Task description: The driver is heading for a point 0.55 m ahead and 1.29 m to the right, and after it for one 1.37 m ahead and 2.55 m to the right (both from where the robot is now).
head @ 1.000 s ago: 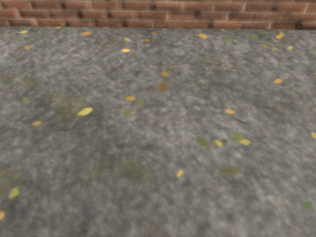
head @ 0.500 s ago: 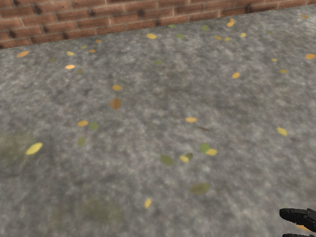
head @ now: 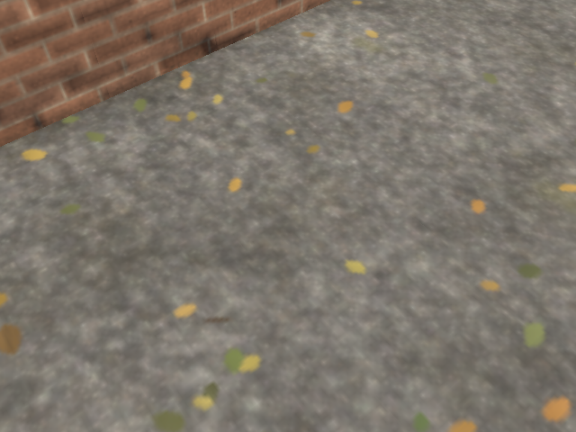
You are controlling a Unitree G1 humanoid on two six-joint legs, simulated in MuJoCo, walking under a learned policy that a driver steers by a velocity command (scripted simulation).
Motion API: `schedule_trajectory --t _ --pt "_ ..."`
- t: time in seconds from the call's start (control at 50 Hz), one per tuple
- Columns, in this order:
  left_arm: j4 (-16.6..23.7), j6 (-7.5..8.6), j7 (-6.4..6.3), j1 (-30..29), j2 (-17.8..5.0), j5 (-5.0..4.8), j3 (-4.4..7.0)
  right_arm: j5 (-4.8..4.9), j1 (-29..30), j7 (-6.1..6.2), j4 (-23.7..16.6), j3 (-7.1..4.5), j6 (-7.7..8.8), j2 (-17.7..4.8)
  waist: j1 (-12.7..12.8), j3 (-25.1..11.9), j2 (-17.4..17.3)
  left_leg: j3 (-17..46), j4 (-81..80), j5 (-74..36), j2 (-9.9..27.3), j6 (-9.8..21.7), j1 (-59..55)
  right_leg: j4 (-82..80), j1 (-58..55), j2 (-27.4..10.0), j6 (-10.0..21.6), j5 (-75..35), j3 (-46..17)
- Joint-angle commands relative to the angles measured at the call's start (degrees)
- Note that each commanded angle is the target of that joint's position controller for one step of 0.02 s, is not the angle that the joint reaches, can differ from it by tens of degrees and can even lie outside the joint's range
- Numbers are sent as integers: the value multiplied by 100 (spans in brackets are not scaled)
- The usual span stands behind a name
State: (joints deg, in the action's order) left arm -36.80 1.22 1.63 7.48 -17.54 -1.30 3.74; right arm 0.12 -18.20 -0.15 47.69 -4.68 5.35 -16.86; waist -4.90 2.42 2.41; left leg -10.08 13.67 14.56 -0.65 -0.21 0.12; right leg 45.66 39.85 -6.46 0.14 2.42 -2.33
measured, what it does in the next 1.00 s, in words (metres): walks ahead, turning right: right foot, then left foot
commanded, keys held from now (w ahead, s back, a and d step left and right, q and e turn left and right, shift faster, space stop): w+e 0.38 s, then e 0.62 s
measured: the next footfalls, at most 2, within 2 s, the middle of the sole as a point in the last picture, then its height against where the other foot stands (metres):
right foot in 0.14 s outside the picture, level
left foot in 0.60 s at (293, 388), level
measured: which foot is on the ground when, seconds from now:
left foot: down 0.00-0.14, up 0.16-0.58, down 0.60-1.00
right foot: up 0.00-0.12, down 0.14-0.60, up 0.62-1.00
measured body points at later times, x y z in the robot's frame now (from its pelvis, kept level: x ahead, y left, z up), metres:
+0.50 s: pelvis +0.28 -0.07 +0.00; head +0.32 -0.10 +0.45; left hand +0.42 +0.20 -0.10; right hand +0.44 -0.37 -0.08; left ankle +0.52 +0.04 -0.69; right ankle +0.21 -0.14 -0.74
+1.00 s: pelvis +0.40 -0.08 -0.01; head +0.43 -0.12 +0.44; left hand +0.70 +0.05 -0.08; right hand +0.36 -0.40 -0.12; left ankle +0.53 -0.01 -0.74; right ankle +0.36 -0.20 -0.72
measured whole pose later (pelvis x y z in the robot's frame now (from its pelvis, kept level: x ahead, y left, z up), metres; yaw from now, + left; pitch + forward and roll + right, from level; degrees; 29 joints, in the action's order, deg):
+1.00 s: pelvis +0.40 -0.08 -0.01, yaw -36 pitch +1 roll +2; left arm -34.2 -4.2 -0.3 10.2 -18.1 -0.7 3.9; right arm 0.2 -6.0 0.6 43.0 -3.9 -0.6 -17.8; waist -1.2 4.5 -0.2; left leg -10.0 25.0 8.2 3.9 0.1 16.8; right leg 41.4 22.8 -3.2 -1.1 18.0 0.7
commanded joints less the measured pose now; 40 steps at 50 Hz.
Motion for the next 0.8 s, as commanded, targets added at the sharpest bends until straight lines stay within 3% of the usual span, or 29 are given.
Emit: schedule_trajectory --t 0.02,0.06,0.08,0.1,0.12,0.14,0.16,0.18,0.2,0.22,0.24,0.26,0.28,0.34,0.44,0.52,0.56,0.58,0.6,0.62,0.64,0.66,0.68,0.7,0.74,0.76,0.8 --pt "552 75 110 -524 -178 -17 2 83 303 23 -365 -228 28 -1022 74 191 -521 361 -497 -1627 1571 860 164 -598 -290 52 134 -224 240" --pt "674 59 154 -629 -279 -2 45 148 231 22 -311 -270 -51 -1145 126 214 -560 214 -189 -2275 1689 766 -193 -832 -381 193 312 252 414" --pt "699 43 160 -520 -376 17 98 174 243 32 -312 -296 -91 -1241 247 89 -642 104 184 -3231 1698 706 -323 -893 -666 374 432 576 575" --pt "652 18 150 -169 -528 32 188 203 262 46 -321 -319 -138 -1328 490 -182 -722 -33 843 -4263 1655 632 -368 -941 -1223 623 571 844 767" --pt "437 -6 116 687 -766 17 344 227 333 62 -344 -297 -186 -1293 998 -624 -642 -251 1985 -4822 1485 484 -84 -1254 -2384 925 765 637 917" --pt "151 -62 18 1774 -1186 -12 557 122 226 93 -409 -197 -176 -1065 1460 -1189 -300 -302 3611 -3849 1273 233 1101 -1282 -4176 802 1023 465 381" --pt "168 -35 -44 1690 -1971 -85 667 -170 -325 25 -779 95 -64 -209 770 -1617 1473 -33 5834 1450 232 -172 3808 -1706 -6121 -795 2052 1256 -2841" --pt "415 76 -8 1867 -1579 -44 523 7 134 -39 -838 97 148 -533 1150 -2627 924 1426 6632 2043 -44 -117 4448 -2756 -6483 -1295 2441 2391 -4709" --pt "319 172 28 1707 -1191 24 400 245 767 -78 -996 -8 248 -929 1272 -1786 475 1530 6636 1454 220 14 4947 -2944 -6006 -1168 2088 2103 -3970" --pt "305 219 22 1424 -1047 24 347 210 881 -56 -1035 41 306 -838 1048 -1235 163 1491 6169 947 451 96 4830 -2920 -5194 -950 1906 1631 -3302" --pt "361 223 6 996 -851 35 279 47 867 -10 -965 35 311 -829 784 -872 -114 1500 5664 634 644 65 4439 -2909 -4365 -732 1749 958 -2727" --pt "453 228 -19 717 -728 108 225 -26 747 -2 -930 -3 263 -878 549 -738 0 1551 5348 422 766 37 3975 -3004 -3753 -566 1699 356 -2349" --pt "502 228 -39 583 -704 138 211 -48 685 -12 -913 -15 196 -877 439 -670 54 1535 5160 324 777 -15 3716 -3123 -3404 -468 1703 69 -2197" --pt "380 262 -139 682 -805 88 238 -121 823 -6 -934 49 59 -633 395 -463 -67 1357 4393 -99 671 -262 3572 -3265 -2799 -279 1736 -670 -1659" --pt "127 145 -287 1046 -962 36 303 -125 1892 -67 -1191 179 76 -352 752 -185 131 1158 2223 -1919 103 -374 2912 -2912 -2312 265 1215 -1139 -1038" --pt "-33 -3 -352 1299 -895 -8 317 -56 2013 -130 -1271 77 84 -571 762 -395 324 1403 1564 -1868 -148 -216 2568 -2219 -2850 138 945 -1015 -1642" --pt "47 -57 -394 1100 -824 8 315 -72 1721 -126 -1210 -2 106 -702 576 -512 486 1478 1354 -1551 -120 -46 2334 -1671 -3150 123 812 -1119 -1978" --pt "129 -71 -396 901 -735 -5 289 -112 1402 -98 -1139 -36 134 -733 364 -650 462 1380 992 -1977 -33 76 1849 -1215 -3114 327 643 -1088 -1928" --pt "262 -57 -383 908 -461 52 200 -215 1000 -53 -1140 -89 156 -969 237 -1241 103 1800 1130 -3256 629 380 695 -196 -2733 678 402 -427 -1685" --pt "219 -55 -367 1822 -60 135 82 -328 727 -1 -1174 -100 95 -1196 581 -1988 -1277 3287 1549 -5624 2190 1213 -1117 1498 -1359 1360 0 3382 -1112" --pt "174 -51 -326 2504 -539 23 107 -140 465 -46 -1052 -143 -39 -1154 644 -2697 -2016 4823 1357 -4416 2976 1915 -1711 2715 -562 1247 -197 4090 -883" --pt "70 -132 -339 2112 -970 -42 243 -89 739 -25 -1221 -57 -126 -794 492 -2211 -1240 4404 1084 -3154 2595 1737 -1219 3220 -281 940 -391 3520 -915" --pt "177 -234 -369 1495 -1112 -45 296 -101 990 15 -1283 23 -215 -556 388 -1619 -876 3571 950 -2475 2230 1458 -626 3238 -131 796 -490 3074 -635" --pt "223 -344 -406 1220 -1093 -27 318 -116 1232 39 -1296 80 -288 -449 427 -1197 -717 3043 792 -2165 1932 1339 33 3097 -210 651 -552 2827 -526" --pt "312 -472 -420 1162 -777 -26 267 -170 1476 77 -1206 53 -352 -564 621 -668 -969 2237 402 -1813 1505 1223 1142 2470 -755 482 -539 2550 -257" --pt "319 -482 -425 1192 -603 -16 227 -190 1490 87 -1158 27 -351 -597 632 -632 -1069 1971 292 -1895 1420 1256 1283 2173 -933 504 -532 2488 -108" --pt "377 -461 -422 1080 -466 37 179 -169 1447 108 -1073 -26 -351 -692 582 -791 -1072 1756 240 -2345 1587 1428 1128 1674 -1053 416 -516 2369 -10"
Velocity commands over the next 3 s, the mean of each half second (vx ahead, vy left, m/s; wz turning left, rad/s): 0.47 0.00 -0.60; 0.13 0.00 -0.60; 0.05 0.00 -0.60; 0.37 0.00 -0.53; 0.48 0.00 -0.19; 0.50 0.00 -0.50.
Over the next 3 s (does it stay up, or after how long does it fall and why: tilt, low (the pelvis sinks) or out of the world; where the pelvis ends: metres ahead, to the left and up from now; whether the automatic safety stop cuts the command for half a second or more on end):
stays up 0.59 -0.84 -0.02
